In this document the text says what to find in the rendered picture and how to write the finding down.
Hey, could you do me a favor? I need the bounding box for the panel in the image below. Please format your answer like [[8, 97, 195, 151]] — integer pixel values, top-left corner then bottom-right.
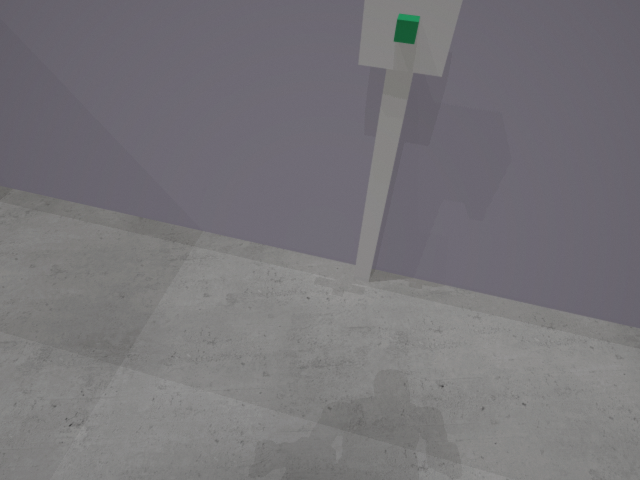
[[353, 0, 463, 282]]

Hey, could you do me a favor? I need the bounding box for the button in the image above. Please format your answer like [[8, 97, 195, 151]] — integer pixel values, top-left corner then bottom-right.
[[394, 14, 420, 44]]

